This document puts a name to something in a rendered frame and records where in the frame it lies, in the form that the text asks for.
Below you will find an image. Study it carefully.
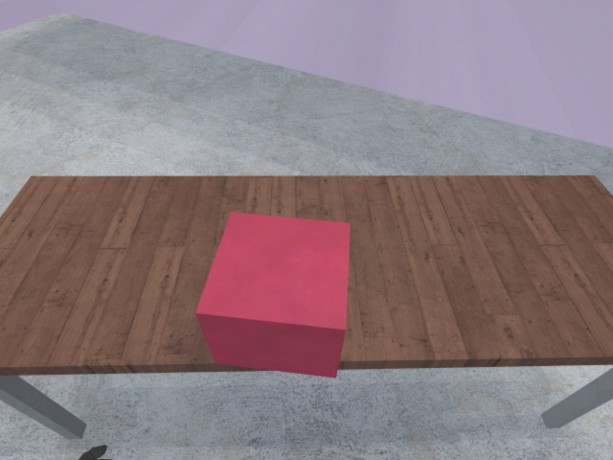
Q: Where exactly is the table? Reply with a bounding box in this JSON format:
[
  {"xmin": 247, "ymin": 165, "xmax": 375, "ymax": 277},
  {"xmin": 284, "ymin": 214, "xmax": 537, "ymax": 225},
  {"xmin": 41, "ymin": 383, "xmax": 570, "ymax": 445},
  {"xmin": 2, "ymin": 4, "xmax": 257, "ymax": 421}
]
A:
[{"xmin": 0, "ymin": 175, "xmax": 613, "ymax": 439}]

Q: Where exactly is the carton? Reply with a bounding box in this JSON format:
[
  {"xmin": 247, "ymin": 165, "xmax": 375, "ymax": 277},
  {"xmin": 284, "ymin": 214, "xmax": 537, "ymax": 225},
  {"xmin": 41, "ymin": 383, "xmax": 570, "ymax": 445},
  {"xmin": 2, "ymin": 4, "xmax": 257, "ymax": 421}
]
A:
[{"xmin": 195, "ymin": 212, "xmax": 351, "ymax": 378}]

